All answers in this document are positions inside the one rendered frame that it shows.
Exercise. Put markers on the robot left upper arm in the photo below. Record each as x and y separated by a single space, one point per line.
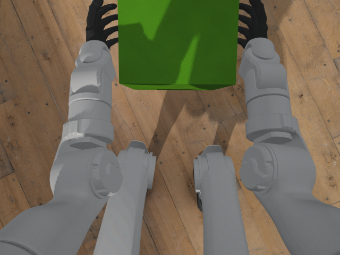
82 182

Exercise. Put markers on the right robot foot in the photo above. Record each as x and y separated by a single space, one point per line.
198 199

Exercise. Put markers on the robot right upper arm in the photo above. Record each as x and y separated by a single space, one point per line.
282 178

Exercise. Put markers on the right robot forearm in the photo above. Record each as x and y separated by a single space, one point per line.
267 97

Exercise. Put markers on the left robot hand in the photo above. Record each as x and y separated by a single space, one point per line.
95 25

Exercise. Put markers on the right robot hand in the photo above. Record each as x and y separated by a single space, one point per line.
256 24

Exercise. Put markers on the robot right thigh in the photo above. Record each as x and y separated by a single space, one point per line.
223 228

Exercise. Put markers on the carton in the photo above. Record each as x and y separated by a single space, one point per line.
177 44

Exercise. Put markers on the left robot forearm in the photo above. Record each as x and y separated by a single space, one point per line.
90 100

